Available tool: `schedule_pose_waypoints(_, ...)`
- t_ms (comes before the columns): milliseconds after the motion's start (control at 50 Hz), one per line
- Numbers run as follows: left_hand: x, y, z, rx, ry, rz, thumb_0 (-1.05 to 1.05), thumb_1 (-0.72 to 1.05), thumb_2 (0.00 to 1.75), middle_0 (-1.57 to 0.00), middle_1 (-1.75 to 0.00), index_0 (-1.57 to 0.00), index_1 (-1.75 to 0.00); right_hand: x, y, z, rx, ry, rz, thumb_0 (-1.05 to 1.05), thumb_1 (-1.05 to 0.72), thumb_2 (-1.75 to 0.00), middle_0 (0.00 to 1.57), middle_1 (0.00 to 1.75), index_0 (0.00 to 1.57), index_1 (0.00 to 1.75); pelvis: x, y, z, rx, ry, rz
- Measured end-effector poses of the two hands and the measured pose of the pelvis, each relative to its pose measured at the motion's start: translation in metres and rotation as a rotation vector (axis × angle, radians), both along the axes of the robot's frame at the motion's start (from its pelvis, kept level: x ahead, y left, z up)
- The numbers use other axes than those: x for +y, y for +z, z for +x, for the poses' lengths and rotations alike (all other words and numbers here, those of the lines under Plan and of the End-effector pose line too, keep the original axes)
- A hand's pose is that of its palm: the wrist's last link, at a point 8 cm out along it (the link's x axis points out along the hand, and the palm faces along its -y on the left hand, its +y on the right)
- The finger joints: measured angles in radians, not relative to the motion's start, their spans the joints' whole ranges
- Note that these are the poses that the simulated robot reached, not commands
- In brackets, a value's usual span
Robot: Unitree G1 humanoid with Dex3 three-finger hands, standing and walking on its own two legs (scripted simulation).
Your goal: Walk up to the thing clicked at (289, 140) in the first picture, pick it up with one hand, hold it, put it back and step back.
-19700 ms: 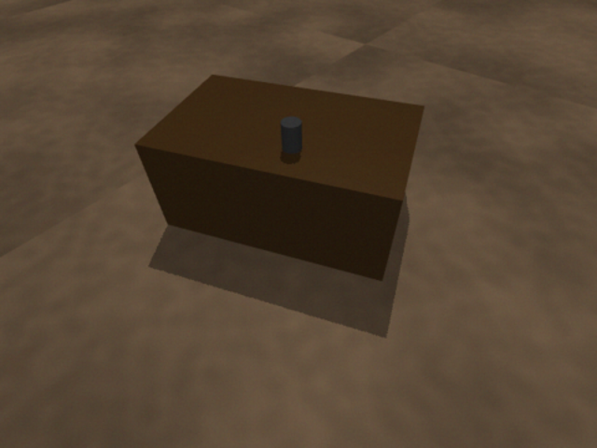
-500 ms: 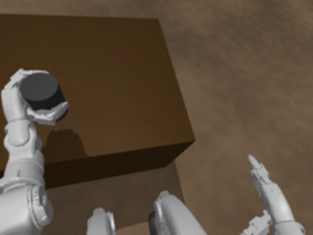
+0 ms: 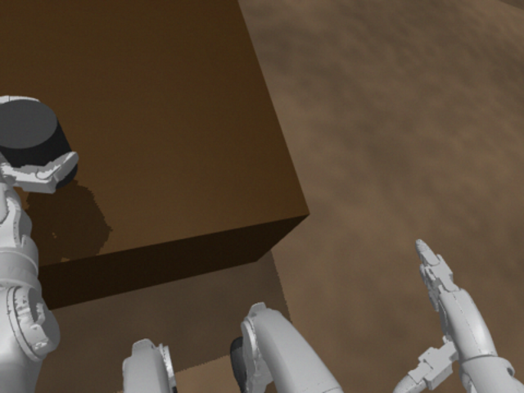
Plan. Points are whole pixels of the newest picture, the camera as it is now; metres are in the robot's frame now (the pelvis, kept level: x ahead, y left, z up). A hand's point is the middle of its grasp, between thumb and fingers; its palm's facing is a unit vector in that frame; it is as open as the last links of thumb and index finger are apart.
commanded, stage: lower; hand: left
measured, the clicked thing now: (37, 148) +0.54 +0.20 -0.04
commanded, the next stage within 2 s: loosen in 0.76 s
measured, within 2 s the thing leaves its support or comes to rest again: rests again in 0.64 s
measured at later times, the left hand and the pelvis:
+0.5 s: hand (47, 156) +0.54 +0.20 -0.08, palm faces +0.15 -0.99 -0.04, open 10.3 cm; pelvis -0.01 +0.01 -0.03, yaw -2 degrees
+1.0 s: hand (51, 158) +0.55 +0.20 -0.10, palm faces +0.16 -0.99 -0.03, open 10.3 cm; pelvis -0.01 +0.01 -0.04, yaw -2 degrees
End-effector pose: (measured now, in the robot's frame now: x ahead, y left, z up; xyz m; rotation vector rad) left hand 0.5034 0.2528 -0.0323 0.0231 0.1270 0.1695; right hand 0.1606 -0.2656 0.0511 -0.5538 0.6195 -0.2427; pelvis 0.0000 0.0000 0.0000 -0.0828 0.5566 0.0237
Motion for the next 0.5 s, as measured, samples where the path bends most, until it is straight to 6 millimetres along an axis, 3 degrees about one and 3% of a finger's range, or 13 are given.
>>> schedule_pose_waypoints(180, -0.002, -0.027, 0.002, -0.010, -0.002, -0.019, 0.00, -0.44, 1.11, -0.66, -0.99, -0.72, -1.01, 0.003, 0.001, 0.000, -0.021, 0.015, -0.048, -0.01, 0.50, -0.06, 0.06, 0.06, 0.07, 0.05, 0.002, -0.015, -0.004, 0.023, -0.006, -0.007)
schedule_pose_waypoints(500, -0.002, -0.043, 0.012, 0.000, -0.014, 0.005, 0.00, -0.44, 1.11, -0.66, -0.99, -0.72, -1.01, 0.007, -0.004, -0.010, -0.013, 0.003, -0.079, -0.01, 0.50, -0.06, 0.06, 0.06, 0.07, 0.05, 0.007, -0.028, -0.009, 0.046, -0.013, -0.025)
